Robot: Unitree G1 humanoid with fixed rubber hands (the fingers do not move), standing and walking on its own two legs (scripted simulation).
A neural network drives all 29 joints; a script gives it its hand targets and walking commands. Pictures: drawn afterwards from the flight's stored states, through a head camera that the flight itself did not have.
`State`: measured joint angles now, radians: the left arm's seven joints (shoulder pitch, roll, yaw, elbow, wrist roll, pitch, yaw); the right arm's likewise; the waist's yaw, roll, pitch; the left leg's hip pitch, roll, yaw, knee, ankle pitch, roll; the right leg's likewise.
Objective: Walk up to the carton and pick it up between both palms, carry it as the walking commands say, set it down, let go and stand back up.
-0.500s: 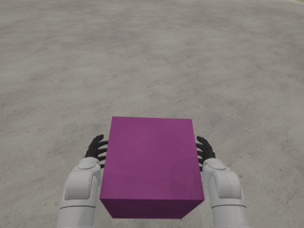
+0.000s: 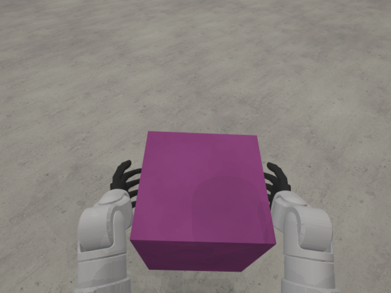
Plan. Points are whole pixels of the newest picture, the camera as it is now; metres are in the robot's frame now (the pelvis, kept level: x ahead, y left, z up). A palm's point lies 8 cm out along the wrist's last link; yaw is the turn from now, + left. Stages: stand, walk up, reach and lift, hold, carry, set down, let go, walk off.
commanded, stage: carry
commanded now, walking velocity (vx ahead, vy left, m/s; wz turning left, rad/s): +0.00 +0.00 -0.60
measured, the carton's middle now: (198, 207) +0.30 +0.00 +0.03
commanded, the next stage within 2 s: none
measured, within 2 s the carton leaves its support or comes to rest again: neither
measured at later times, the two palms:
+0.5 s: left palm (173, 195) +0.29 +0.04 +0.10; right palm (347, 237) +0.21 -0.24 +0.09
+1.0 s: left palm (248, 224) +0.24 -0.09 +0.08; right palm out of the picture +0.08 -0.34 +0.07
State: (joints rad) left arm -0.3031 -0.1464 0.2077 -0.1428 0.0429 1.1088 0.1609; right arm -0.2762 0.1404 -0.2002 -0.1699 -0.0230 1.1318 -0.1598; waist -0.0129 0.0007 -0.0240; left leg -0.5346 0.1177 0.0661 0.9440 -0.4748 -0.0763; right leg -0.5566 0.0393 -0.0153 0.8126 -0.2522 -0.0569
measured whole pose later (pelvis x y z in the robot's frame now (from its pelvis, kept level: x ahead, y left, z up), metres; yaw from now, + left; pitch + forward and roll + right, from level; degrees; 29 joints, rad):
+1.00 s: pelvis -0.11 -0.05 +0.01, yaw -36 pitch +2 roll -1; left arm -0.29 -0.11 0.20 -0.27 -0.01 1.07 0.17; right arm -0.31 0.16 -0.18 -0.24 -0.02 1.07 -0.16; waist 0.05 0.03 0.09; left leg -0.46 0.21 0.21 0.84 -0.40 -0.03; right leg -0.48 0.02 -0.12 0.79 -0.34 -0.04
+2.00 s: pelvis -0.25 -0.02 +0.02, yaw -53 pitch -1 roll +1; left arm -0.36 -0.15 0.26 -0.11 0.05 1.11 0.17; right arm -0.36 0.16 -0.24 -0.08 -0.02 1.09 -0.16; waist -0.02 -0.01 0.01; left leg -0.38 0.07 0.07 0.72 -0.34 -0.02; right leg -0.47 0.03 -0.10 0.64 -0.16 -0.10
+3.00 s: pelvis -0.37 +0.12 +0.00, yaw -26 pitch +1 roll -2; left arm -0.34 -0.17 0.24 -0.23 0.01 1.05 0.17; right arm -0.36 0.17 -0.26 -0.25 -0.02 1.10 -0.16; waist 0.00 0.02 0.10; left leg -0.55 -0.01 0.03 0.85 -0.34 0.03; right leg -0.51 -0.17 -0.15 0.81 -0.30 0.06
